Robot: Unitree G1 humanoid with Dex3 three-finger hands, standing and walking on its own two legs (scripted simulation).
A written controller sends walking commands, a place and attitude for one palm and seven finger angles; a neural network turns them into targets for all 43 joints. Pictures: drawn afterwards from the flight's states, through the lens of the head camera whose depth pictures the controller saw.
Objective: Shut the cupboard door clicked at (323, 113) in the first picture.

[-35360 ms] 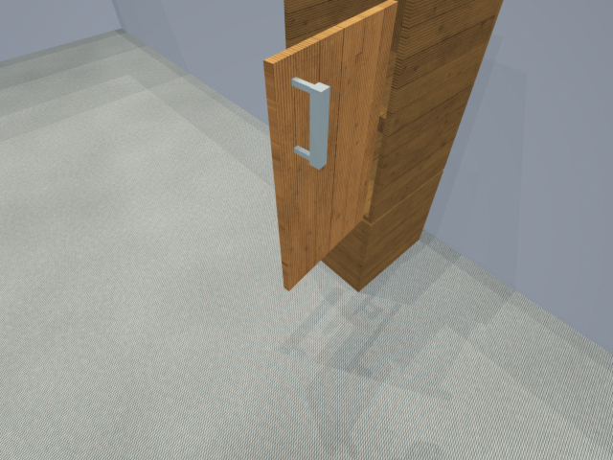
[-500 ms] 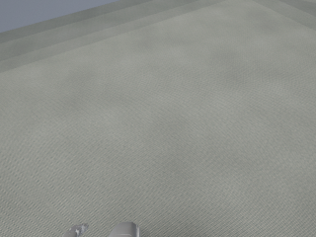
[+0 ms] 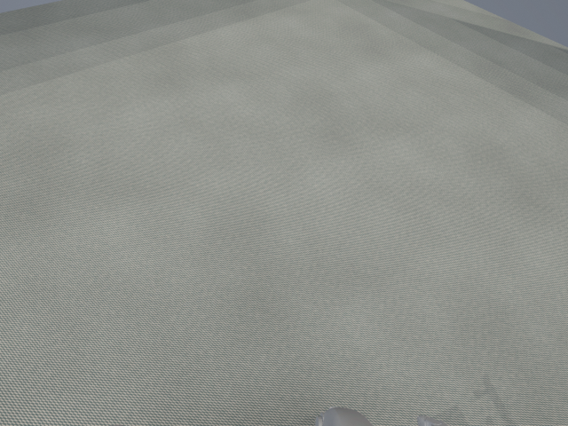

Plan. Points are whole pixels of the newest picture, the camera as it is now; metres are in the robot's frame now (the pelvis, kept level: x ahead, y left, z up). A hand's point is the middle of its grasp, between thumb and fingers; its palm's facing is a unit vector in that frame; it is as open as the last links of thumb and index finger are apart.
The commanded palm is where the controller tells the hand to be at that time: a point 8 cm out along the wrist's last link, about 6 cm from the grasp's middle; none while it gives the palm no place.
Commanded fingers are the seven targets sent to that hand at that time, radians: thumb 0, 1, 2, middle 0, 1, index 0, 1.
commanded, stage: turn to face it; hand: left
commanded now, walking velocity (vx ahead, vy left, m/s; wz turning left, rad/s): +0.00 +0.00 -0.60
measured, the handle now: out of the picture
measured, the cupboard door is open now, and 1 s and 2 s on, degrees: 62 62 62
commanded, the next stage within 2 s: take the last steps up to it in 1.88 s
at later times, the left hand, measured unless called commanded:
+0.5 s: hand (211, 407) +0.16 +0.12 -0.16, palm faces -0.30 -0.93 -0.24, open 7.4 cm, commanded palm none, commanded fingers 0.00 0.90 0.90 -0.20 -0.30 -0.20 -0.30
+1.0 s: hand (237, 353) +0.25 +0.09 -0.17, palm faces -0.56 -0.80 -0.24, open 7.4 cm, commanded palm none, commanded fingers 0.00 0.90 0.90 -0.20 -0.30 -0.20 -0.30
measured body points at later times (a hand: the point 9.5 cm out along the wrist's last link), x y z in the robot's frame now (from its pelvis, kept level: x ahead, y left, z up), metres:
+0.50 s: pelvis +0.01 -0.04 -0.01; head +0.05 -0.06 +0.44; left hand +0.18 +0.17 -0.14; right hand +0.01 -0.32 -0.15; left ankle +0.06 +0.10 -0.68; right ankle -0.02 -0.14 -0.74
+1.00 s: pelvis +0.04 -0.03 -0.01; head +0.08 -0.05 +0.44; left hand +0.28 +0.13 -0.15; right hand -0.06 -0.27 -0.14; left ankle +0.09 +0.08 -0.74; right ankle -0.05 -0.13 -0.71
